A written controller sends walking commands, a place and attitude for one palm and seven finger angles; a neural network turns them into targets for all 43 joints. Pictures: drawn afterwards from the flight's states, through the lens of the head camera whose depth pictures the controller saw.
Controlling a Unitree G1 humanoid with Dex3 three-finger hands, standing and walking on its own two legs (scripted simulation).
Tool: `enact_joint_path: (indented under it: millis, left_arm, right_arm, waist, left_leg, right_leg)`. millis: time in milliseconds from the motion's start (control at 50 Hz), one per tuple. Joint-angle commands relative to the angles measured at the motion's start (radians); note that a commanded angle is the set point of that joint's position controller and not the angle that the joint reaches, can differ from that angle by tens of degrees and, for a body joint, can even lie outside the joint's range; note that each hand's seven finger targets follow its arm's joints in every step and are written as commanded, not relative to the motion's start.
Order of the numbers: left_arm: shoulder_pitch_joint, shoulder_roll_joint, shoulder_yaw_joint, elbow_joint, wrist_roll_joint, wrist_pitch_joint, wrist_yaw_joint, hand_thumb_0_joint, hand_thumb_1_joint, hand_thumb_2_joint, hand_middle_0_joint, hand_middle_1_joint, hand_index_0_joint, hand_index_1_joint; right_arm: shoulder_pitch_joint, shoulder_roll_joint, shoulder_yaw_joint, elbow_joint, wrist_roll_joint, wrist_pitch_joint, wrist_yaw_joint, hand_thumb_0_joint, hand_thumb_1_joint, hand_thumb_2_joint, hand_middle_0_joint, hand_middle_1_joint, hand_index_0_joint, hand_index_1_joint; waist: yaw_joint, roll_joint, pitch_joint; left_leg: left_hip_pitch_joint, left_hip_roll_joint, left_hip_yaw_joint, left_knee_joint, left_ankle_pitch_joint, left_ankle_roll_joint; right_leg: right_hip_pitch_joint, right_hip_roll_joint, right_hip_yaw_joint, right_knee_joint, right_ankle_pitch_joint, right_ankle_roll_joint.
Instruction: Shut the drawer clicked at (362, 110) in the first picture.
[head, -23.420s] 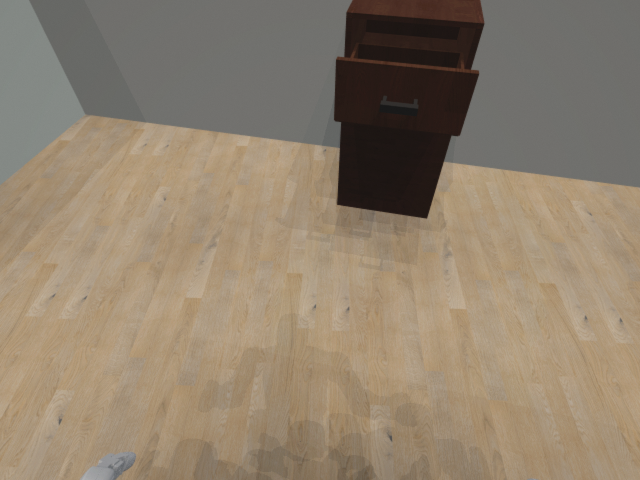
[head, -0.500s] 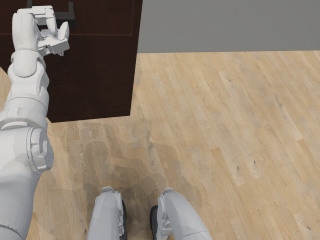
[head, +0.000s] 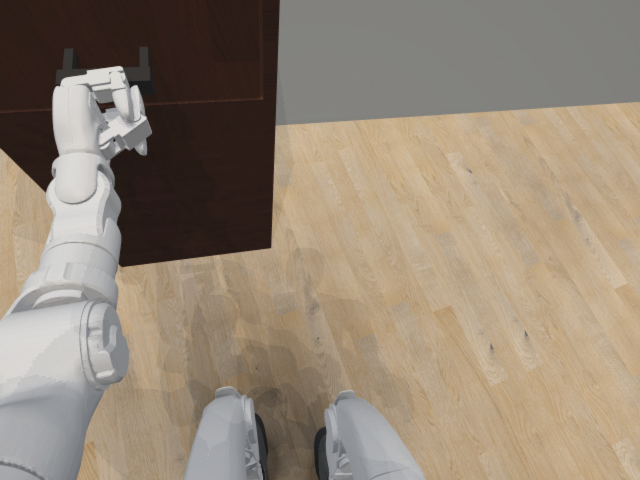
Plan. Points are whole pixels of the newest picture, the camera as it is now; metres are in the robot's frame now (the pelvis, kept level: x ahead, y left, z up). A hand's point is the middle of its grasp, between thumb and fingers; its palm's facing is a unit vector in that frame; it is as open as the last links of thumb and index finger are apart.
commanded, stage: pull the fist back off the drawer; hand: left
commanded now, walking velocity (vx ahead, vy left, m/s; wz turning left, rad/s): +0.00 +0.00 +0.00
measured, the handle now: (107, 69) +0.60 +0.21 +0.06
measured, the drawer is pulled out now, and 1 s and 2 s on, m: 0.00 0.00 0.00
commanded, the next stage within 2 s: draw the hand back to the body in 0.04 s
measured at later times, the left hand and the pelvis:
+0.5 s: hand (59, 165) +0.42 +0.21 +0.12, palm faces +0.14 -0.99 -0.01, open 3.2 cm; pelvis +0.06 -0.01 +0.06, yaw +3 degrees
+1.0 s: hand out of the picture +0.30 +0.22 +0.21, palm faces +0.30 -0.91 -0.27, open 3.2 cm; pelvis +0.05 +0.00 +0.11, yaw +3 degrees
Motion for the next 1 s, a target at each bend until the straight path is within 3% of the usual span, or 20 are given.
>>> enact_joint_path:
  millis: [0, 120, 140, 180, 220, 260, 320, 360, 420, 460, 500, 560, 580, 620, 640, 680, 760, 780, 860, 980]
  left_arm:
    - [-0.375, 0.251, 0.066, -0.238, -0.025, -0.084, 0.018, 0.0, 0.9, 0.9, -1.4, -1.6, -1.4, -1.6]
    - [-0.27, 0.219, 0.066, -0.296, -0.041, -0.107, 0.002, 0.0, 0.9, 0.9, -1.4, -1.6, -1.4, -1.6]
    - [-0.216, 0.235, 0.084, -0.371, -0.048, -0.111, -0.002, 0.0, 0.9, 0.9, -1.4, -1.6, -1.4, -1.6]
    - [-0.084, 0.209, 0.069, -0.54, -0.073, -0.106, -0.013, 0.0, 0.9, 0.9, -1.4, -1.6, -1.4, -1.6]
    - [0.062, 0.174, 0.04, -0.7, -0.107, -0.079, -0.032, 0.0, 0.9, 0.9, -1.4, -1.6, -1.4, -1.6]
    - [0.228, 0.118, 0.005, -0.758, -0.141, -0.032, -0.052, 0.0, 0.9, 0.9, -1.4, -1.6, -1.4, -1.6]
    - [0.33, 0.049, -0.048, -0.785, -0.18, 0.044, -0.071, 0.0, 0.9, 0.9, -1.4, -1.6, -1.4, -1.6]
    - [0.381, 0.007, -0.075, -0.817, -0.204, 0.07, -0.074, 0.0, 0.9, 0.9, -1.4, -1.6, -1.4, -1.6]
    - [0.414, -0.023, -0.107, -0.912, -0.217, 0.062, -0.079, 0.0, 0.9, 0.9, -1.4, -1.6, -1.4, -1.6]
    - [0.429, -0.026, -0.135, -1.018, -0.216, 0.044, -0.088, 0.0, 0.9, 0.9, -1.4, -1.6, -1.4, -1.6]
    - [0.496, -0.048, -0.165, -1.062, -0.216, 0.046, -0.1, 0.0, 0.9, 0.9, -1.4, -1.6, -1.4, -1.6]
    - [0.603, 0.014, -0.105, -1.111, -0.228, 0.068, -0.106, 0.0, 0.9, 0.9, -1.4, -1.6, -1.4, -1.6]
    - [0.632, -0.003, -0.115, -1.121, -0.227, 0.083, -0.109, 0.0, 0.9, 0.9, -1.4, -1.6, -1.4, -1.6]
    - [0.678, 0.002, -0.092, -1.121, -0.241, 0.119, -0.11, 0.0, 0.9, 0.9, -1.4, -1.6, -1.4, -1.6]
    - [0.711, 0.101, -0.105, -1.161, -0.113, 0.167, -0.012, 0.0, 0.9, 0.9, -1.4, -1.6, -1.4, -1.6]
    - [0.778, 0.018, -0.151, -1.213, -0.108, 0.225, 0.056, 0.0, 0.9, 0.9, -1.4, -1.6, -1.4, -1.6]
    - [0.788, 0.041, -0.156, -1.327, -0.08, 0.281, 0.118, 0.0, 0.9, 0.9, -1.4, -1.6, -1.4, -1.6]
    - [0.815, 0.015, -0.177, -1.332, -0.078, 0.294, 0.128, 0.0, 0.9, 0.9, -1.4, -1.6, -1.4, -1.6]
    - [0.861, 0.039, -0.153, -1.408, -0.072, 0.317, 0.153, 0.0, 0.9, 0.9, -1.4, -1.6, -1.4, -1.6]
    - [1.072, 0.019, -0.127, -1.531, -0.073, 0.33, 0.156, 0.0, 0.9, 0.9, -1.4, -1.6, -1.4, -1.6]
  right_arm:
    - [0.162, -0.189, -0.077, -0.045, 0.001, 0.006, -0.01, 0.0, -0.9, -0.9, 0.2, 0.3, 0.2, 0.3]
    - [0.156, -0.173, -0.087, -0.057, 0.006, 0.031, -0.006, 0.0, -0.9, -0.9, 0.2, 0.3, 0.2, 0.3]
    - [0.148, -0.172, -0.091, -0.076, 0.009, 0.035, -0.003, 0.0, -0.9, -0.9, 0.2, 0.3, 0.2, 0.3]
    - [0.124, -0.165, -0.099, -0.114, 0.024, 0.042, 0.001, 0.0, -0.9, -0.9, 0.2, 0.3, 0.2, 0.3]
    - [0.1, -0.152, -0.102, -0.147, 0.043, 0.042, 0.003, 0.0, -0.9, -0.9, 0.2, 0.3, 0.2, 0.3]
    - [0.088, -0.146, -0.103, -0.165, 0.061, 0.037, -0.001, 0.0, -0.9, -0.9, 0.2, 0.3, 0.2, 0.3]
    - [0.059, -0.145, -0.104, -0.162, 0.084, 0.027, -0.02, 0.0, -0.9, -0.9, 0.2, 0.3, 0.2, 0.3]
    - [0.035, -0.143, -0.101, -0.166, 0.092, 0.01, -0.029, 0.0, -0.9, -0.9, 0.2, 0.3, 0.2, 0.3]
    - [0.006, -0.139, -0.102, -0.165, 0.092, -0.013, -0.04, 0.0, -0.9, -0.9, 0.2, 0.3, 0.2, 0.3]
    - [-0.014, -0.137, -0.102, -0.174, 0.09, -0.032, -0.044, 0.0, -0.9, -0.9, 0.2, 0.3, 0.2, 0.3]
    - [-0.04, -0.131, -0.1, -0.181, 0.091, -0.046, -0.047, 0.0, -0.9, -0.9, 0.2, 0.3, 0.2, 0.3]
    - [-0.081, -0.137, -0.096, -0.204, 0.092, -0.062, -0.056, 0.0, -0.9, -0.9, 0.2, 0.3, 0.2, 0.3]
    - [-0.103, -0.13, -0.089, -0.214, 0.094, -0.065, -0.057, 0.0, -0.9, -0.9, 0.2, 0.3, 0.2, 0.3]
    - [-0.135, -0.128, -0.083, -0.229, 0.097, -0.069, -0.063, 0.0, -0.9, -0.9, 0.2, 0.3, 0.2, 0.3]
    - [-0.205, -0.114, -0.088, -0.254, 0.095, -0.035, -0.085, 0.0, -0.9, -0.9, 0.2, 0.3, 0.2, 0.3]
    - [-0.229, -0.098, -0.075, -0.283, 0.096, -0.02, -0.105, 0.0, -0.9, -0.9, 0.2, 0.3, 0.2, 0.3]
    - [-0.271, -0.097, -0.056, -0.283, 0.095, -0.014, -0.126, 0.0, -0.9, -0.9, 0.2, 0.3, 0.2, 0.3]
    - [-0.276, -0.092, -0.051, -0.282, 0.093, -0.017, -0.13, 0.0, -0.9, -0.9, 0.2, 0.3, 0.2, 0.3]
    - [-0.302, -0.096, -0.041, -0.268, 0.086, -0.038, -0.138, 0.0, -0.9, -0.9, 0.2, 0.3, 0.2, 0.3]
    - [-0.316, -0.081, -0.036, -0.251, 0.076, -0.071, -0.126, 0.0, -0.9, -0.9, 0.2, 0.3, 0.2, 0.3]
  waist:
    - [0.002, 0.077, -0.506]
    - [0.026, 0.068, -0.539]
    - [0.064, 0.106, -0.583]
    - [0.108, 0.162, -0.69]
    - [0.129, 0.136, -0.717]
    - [0.128, 0.047, -0.652]
    - [0.097, -0.06, -0.457]
    - [0.097, -0.031, -0.372]
    - [0.096, 0.017, -0.341]
    - [0.105, 0.081, -0.364]
    - [0.11, 0.088, -0.352]
    - [0.141, 0.043, -0.329]
    - [0.147, 0.057, -0.31]
    - [0.16, 0.003, -0.261]
    - [0.211, -0.027, -0.257]
    - [0.189, -0.05, -0.176]
    - [0.192, 0.013, -0.125]
    - [0.188, 0.013, -0.095]
    - [0.198, -0.04, -0.062]
    - [0.22, 0.005, -0.003]
  left_leg:
    - [0.565, 0.0, -0.132, -0.138, 0.222, -0.039]
    - [0.596, -0.009, -0.099, -0.127, 0.365, -0.04]
    - [0.64, -0.011, -0.093, -0.143, 0.405, -0.044]
    - [0.785, -0.014, -0.087, -0.178, 0.537, -0.052]
    - [0.839, -0.019, -0.072, -0.211, 0.613, -0.05]
    - [0.814, -0.024, -0.058, -0.244, 0.626, -0.038]
    - [0.735, -0.028, -0.036, -0.295, 0.513, -0.024]
    - [0.742, -0.034, -0.028, -0.324, 0.48, -0.024]
    - [0.845, -0.027, -0.045, -0.36, 0.5, -0.031]
    - [0.93, -0.025, -0.057, -0.37, 0.559, -0.033]
    - [0.993, -0.017, -0.076, -0.389, 0.608, -0.038]
    - [0.984, -0.02, -0.08, -0.424, 0.582, -0.038]
    - [0.983, -0.023, -0.075, -0.441, 0.568, -0.039]
    - [0.954, -0.028, -0.07, -0.472, 0.487, -0.039]
    - [0.986, -0.031, -0.061, -0.532, 0.424, -0.042]
    - [0.981, -0.033, -0.05, -0.582, 0.344, -0.038]
    - [1.073, -0.02, -0.071, -0.668, 0.314, -0.038]
    - [1.088, -0.018, -0.071, -0.691, 0.297, -0.039]
    - [1.149, -0.015, -0.082, -0.766, 0.272, -0.035]
    - [1.213, -0.012, -0.077, -0.836, 0.327, -0.042]
  right_leg:
    - [0.113, 0.01, 0.073, -0.184, 0.188, 0.002]
    - [0.205, 0.01, 0.084, -0.174, 0.356, 0.006]
    - [0.245, 0.01, 0.085, -0.176, 0.389, 0.003]
    - [0.328, 0.011, 0.083, -0.196, 0.496, -0.003]
    - [0.442, 0.013, 0.085, -0.234, 0.611, 0.001]
    - [0.529, 0.011, 0.087, -0.273, 0.691, 0.009]
    - [0.567, 0.0, 0.092, -0.336, 0.712, 0.03]
    - [0.568, -0.004, 0.091, -0.365, 0.683, 0.028]
    - [0.53, -0.002, 0.075, -0.394, 0.603, 0.023]
    - [0.533, -0.003, 0.073, -0.401, 0.592, 0.016]
    - [0.523, -0.006, 0.063, -0.414, 0.578, 0.016]
    - [0.582, -0.01, 0.06, -0.431, 0.566, 0.013]
    - [0.594, -0.014, 0.06, -0.44, 0.559, 0.013]
    - [0.623, -0.014, 0.057, -0.468, 0.53, 0.014]
    - [0.667, -0.041, 0.113, -0.542, 0.49, -0.002]
    - [0.71, -0.047, 0.114, -0.588, 0.458, 0.005]
    - [0.761, -0.047, 0.11, -0.663, 0.396, -0.005]
    - [0.775, -0.049, 0.107, -0.681, 0.383, -0.005]
    - [0.836, -0.047, 0.109, -0.757, 0.361, -0.004]
    - [0.924, -0.053, 0.103, -0.815, 0.401, -0.008]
